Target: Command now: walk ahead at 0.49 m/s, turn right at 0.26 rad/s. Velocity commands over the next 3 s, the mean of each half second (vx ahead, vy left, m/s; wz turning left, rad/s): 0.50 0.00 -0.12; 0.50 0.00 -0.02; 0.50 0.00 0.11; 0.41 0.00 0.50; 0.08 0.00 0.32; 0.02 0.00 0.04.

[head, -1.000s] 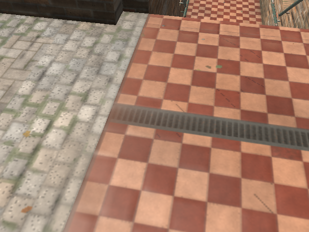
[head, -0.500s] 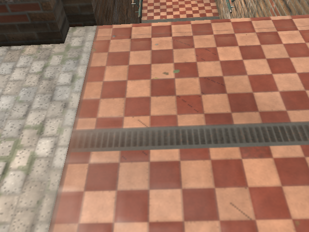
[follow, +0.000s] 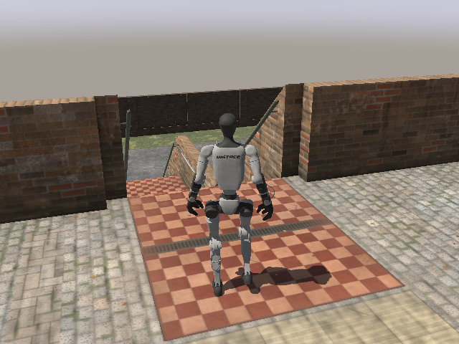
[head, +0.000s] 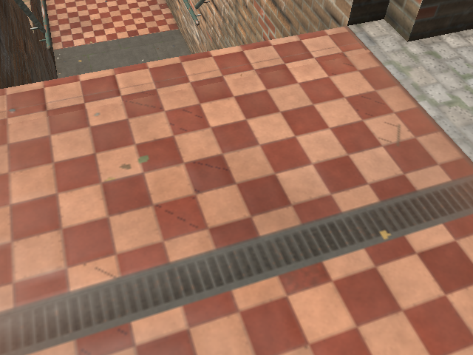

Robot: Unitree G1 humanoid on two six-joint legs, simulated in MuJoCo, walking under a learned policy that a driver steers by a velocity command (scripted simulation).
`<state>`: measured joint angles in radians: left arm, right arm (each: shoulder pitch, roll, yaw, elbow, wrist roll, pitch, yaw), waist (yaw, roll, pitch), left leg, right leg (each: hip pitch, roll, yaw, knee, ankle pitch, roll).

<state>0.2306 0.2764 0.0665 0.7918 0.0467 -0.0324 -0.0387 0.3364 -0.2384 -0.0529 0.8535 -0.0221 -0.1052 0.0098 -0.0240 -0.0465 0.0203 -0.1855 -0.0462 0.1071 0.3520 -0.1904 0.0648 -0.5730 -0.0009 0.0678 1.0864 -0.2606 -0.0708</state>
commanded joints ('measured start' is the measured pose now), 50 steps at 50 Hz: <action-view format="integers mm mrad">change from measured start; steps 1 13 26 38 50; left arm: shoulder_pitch -5 33 158 249 120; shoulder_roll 0 55 35 90 -23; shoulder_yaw -13 -10 -7 -4 -14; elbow -59 -21 114 218 157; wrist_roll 2 12 -40 -20 -8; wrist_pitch -3 -46 -75 -63 -12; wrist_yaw -13 14 31 54 11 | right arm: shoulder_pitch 16 168 -99 -264 11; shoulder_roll -75 -127 -36 -66 -66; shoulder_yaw -8 -5 -2 0 -11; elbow -27 79 -25 -78 96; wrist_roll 4 15 -16 -5 14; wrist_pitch -24 25 72 48 -1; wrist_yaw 7 -8 29 12 -2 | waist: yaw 36 101 10 8 60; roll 108 88 -11 -21 99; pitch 22 -110 48 47 30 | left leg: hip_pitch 25 95 -495 -269 5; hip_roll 271 221 166 48 253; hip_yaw -213 -51 -85 -7 -241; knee -224 247 623 206 -224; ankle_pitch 180 602 66 31 163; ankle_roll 142 63 -48 52 146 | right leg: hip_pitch -93 488 473 677 27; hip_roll -46 26 -186 -222 -101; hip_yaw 6 -143 36 -48 -60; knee -102 -622 -967 -769 8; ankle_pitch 102 94 364 798 58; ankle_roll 16 -74 -145 -96 14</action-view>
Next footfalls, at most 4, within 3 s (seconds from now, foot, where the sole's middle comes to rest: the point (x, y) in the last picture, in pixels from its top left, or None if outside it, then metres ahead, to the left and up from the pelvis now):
0.26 right None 0.29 -0.12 -0.78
0.80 left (216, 316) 0.60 0.06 -0.78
1.36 right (271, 228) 0.90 -0.13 -0.78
1.90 left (206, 174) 1.14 0.10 -0.78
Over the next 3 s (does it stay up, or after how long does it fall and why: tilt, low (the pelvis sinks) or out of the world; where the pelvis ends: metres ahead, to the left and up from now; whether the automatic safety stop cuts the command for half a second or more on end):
stays up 1.15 -0.01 0.00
